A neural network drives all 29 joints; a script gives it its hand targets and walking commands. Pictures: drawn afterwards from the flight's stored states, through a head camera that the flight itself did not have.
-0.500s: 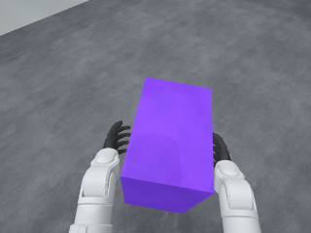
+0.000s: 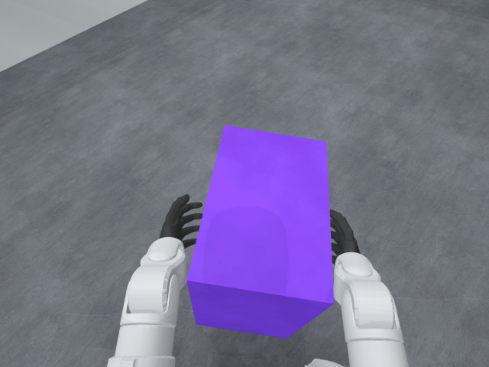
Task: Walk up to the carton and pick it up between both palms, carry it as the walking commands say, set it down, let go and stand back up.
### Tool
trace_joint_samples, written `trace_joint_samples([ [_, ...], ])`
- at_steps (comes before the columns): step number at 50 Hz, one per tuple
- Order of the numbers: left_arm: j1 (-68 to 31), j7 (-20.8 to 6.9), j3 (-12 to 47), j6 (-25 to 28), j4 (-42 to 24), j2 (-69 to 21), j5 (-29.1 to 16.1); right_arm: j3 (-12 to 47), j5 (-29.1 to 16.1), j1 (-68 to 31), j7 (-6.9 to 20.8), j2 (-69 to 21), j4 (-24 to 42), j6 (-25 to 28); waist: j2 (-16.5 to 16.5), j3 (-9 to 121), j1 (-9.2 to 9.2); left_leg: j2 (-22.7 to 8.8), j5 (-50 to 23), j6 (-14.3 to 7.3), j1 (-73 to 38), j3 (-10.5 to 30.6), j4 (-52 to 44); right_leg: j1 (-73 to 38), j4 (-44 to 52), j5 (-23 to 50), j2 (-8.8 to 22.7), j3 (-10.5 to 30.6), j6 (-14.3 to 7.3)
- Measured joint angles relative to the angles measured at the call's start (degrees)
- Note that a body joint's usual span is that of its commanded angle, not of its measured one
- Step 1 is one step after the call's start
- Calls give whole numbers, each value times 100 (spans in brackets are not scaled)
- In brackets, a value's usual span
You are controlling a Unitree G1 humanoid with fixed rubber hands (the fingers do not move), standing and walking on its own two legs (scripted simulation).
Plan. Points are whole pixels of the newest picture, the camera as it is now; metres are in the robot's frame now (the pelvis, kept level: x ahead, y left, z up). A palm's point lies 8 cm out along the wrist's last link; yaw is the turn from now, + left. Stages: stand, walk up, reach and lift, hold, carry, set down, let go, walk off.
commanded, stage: carry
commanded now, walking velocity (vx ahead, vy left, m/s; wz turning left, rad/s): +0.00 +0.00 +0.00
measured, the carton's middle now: (257, 238) +0.34 +0.02 -0.06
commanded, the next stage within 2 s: none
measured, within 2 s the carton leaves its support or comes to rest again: neither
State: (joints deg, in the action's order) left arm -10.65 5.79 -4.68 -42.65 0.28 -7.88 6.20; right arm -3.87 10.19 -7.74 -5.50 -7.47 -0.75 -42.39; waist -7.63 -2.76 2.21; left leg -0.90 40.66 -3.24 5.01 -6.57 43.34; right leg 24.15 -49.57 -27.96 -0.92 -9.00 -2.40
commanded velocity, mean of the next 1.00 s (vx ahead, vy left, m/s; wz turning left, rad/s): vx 0.00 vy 0.00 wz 0.00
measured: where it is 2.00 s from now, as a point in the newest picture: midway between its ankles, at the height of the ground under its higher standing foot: (281, 129)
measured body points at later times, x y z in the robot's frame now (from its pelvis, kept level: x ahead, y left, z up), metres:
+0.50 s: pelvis +0.43 +0.05 +0.01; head +0.52 +0.00 +0.44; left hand +0.75 +0.17 +0.02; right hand +0.72 -0.10 -0.02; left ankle +0.23 +0.12 -0.68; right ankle +0.49 -0.03 -0.64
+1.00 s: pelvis +0.82 +0.03 +0.02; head +0.82 +0.00 +0.47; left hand +1.11 +0.20 +0.07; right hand +1.12 -0.08 +0.04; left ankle +0.89 +0.11 -0.69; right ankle +0.66 +0.00 -0.67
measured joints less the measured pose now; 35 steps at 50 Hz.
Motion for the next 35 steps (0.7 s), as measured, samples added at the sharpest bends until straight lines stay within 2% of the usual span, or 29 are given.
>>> trace_joint_samples([
  [1,-26,-5,108,72,166,-5,2,-63,-15,119,-16,23,91,-23,-213,43,-102,-124,0,28,15,111,341,-171,-29,-151,-53,-151,-24],
  [2,-80,-23,195,90,356,-13,32,-138,-25,252,-24,25,122,-32,-289,136,-181,-196,-421,123,249,232,1021,-342,-13,-376,-43,-283,-17],
  [3,-143,-63,223,68,508,-24,89,-183,-67,362,-49,20,85,-19,-149,213,-232,-87,-435,276,558,365,1830,-495,-47,-618,75,-343,3],
  [4,-189,-95,210,61,604,-33,145,-184,-137,423,-90,24,5,-27,133,241,-256,105,-1,380,870,459,2557,-659,-94,-841,235,-345,22],
  [6,-209,-116,190,77,559,-39,181,-123,-295,412,-134,85,-101,-87,708,164,-227,368,865,332,1585,606,3378,-1032,14,-1084,357,-167,58],
  [7,-193,-95,217,81,447,-37,198,-89,-361,366,-143,136,-59,-118,898,67,-186,407,1062,265,2025,672,3530,-1216,114,-1143,329,-92,-64],
  [9,-104,-27,244,133,138,-23,209,-63,-422,151,-123,184,61,-174,1085,-201,-60,324,791,218,2804,649,3030,-1614,349,-1263,209,103,10],
  [10,-14,25,240,166,-45,-10,192,-69,-417,26,-93,159,119,-215,1102,-327,-8,263,114,222,2987,582,2227,-1788,361,-1262,162,193,47],
  [11,113,76,231,180,-226,11,161,-77,-411,-74,-26,97,159,-236,1059,-421,8,224,-1115,203,2987,515,1281,-1917,187,-1195,141,242,73],
  [12,288,106,173,190,-391,49,117,-83,-368,-138,-6,-39,116,-228,1081,-476,39,209,-2308,128,2824,407,1056,-1957,-221,-1052,212,341,126],
  [13,438,111,89,202,-471,59,63,14,-312,-153,-2,-75,30,-213,1101,-441,71,197,-1911,61,2667,278,1181,-1801,-830,-743,224,559,218],
  [14,532,111,51,208,-452,50,34,102,-248,-131,13,-52,-45,-202,1006,-376,120,159,-1342,-5,2474,226,1230,-1582,-1469,-681,78,822,272],
  [16,522,74,78,179,-258,55,-19,133,-112,-61,47,-15,-176,-139,719,-305,146,108,-891,-65,2075,161,1150,-1128,-2567,-776,-211,1103,269],
  [18,342,60,50,188,-26,47,-62,74,-22,-34,75,-6,-254,-75,448,-266,80,140,-717,-79,1649,154,772,-485,-3313,-1037,-326,1102,208],
  [21,98,19,0,261,-30,17,-185,44,-92,61,-24,3,-17,101,165,-310,-122,283,-616,-103,1035,250,108,763,-3592,-1429,-310,906,105],
  [22,42,-6,-2,319,-75,11,-208,57,-125,90,-88,4,112,150,96,-350,-195,323,-1304,-155,793,332,-102,1173,-3467,-1464,-308,827,74],
  [23,-6,-34,-9,367,-111,5,-245,55,-173,114,-141,5,231,188,60,-390,-267,380,-1422,-193,529,405,-223,1519,-3155,-1382,-281,738,47],
  [24,-11,-53,-3,397,-170,4,-275,62,-238,145,-198,6,356,185,57,-416,-324,432,-964,-206,223,453,-314,1761,-2577,-1085,-258,635,22],
  [26,130,-84,74,379,-391,21,-265,134,-371,263,-297,10,646,72,187,-376,-363,491,-507,-170,-312,421,-267,1825,-702,320,-296,375,-6],
  [27,229,-110,126,343,-483,30,-230,176,-398,342,-324,17,768,-13,330,-316,-352,520,-507,-119,-472,340,65,1627,314,1468,-316,227,-110],
  [28,277,-121,198,339,-461,29,-178,172,-414,379,-326,52,830,-99,382,-250,-382,463,-644,-26,-434,357,757,1453,476,2528,-320,118,-404],
  [29,227,-110,234,336,-360,26,-110,123,-423,301,-310,87,786,-167,362,-239,-436,392,-686,93,-194,530,1642,1355,172,1983,-351,-27,-623],
  [31,-26,-100,203,242,-148,-4,56,-46,-403,26,-227,104,550,-257,519,-369,-510,465,-709,206,432,883,3063,1015,-132,1047,-318,-221,-808],
  [34,-130,-80,143,114,-31,-22,252,-172,-366,-202,-80,81,130,-204,816,-408,-337,448,-877,218,1507,951,3717,473,180,661,-377,-305,-817],
  [35,-74,-80,122,102,-30,-12,292,-181,-339,-224,-38,46,-4,-157,895,-389,-254,401,-928,226,1837,904,3664,286,374,648,-407,-283,-713],
])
